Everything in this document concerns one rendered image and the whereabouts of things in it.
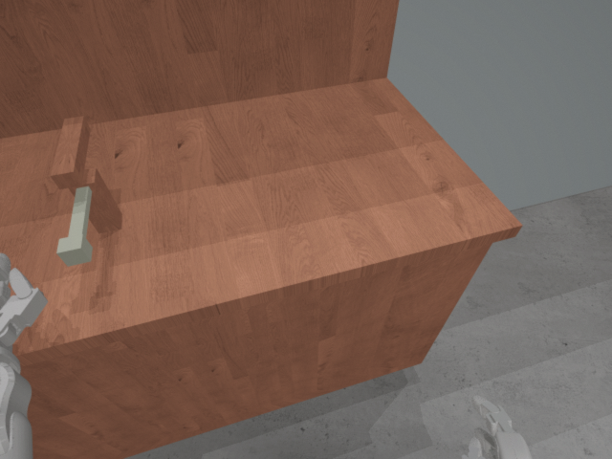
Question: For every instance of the right robot hand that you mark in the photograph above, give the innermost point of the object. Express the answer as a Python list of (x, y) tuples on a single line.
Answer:
[(506, 443)]

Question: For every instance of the robot left forearm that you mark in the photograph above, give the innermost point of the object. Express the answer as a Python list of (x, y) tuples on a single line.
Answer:
[(16, 437)]

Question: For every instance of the tap lever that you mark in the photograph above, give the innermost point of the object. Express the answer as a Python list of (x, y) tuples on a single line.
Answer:
[(75, 249)]

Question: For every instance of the left robot hand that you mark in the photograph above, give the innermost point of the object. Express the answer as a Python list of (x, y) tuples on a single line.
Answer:
[(20, 310)]

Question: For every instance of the counter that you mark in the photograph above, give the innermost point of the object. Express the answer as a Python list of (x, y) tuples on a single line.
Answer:
[(271, 219)]

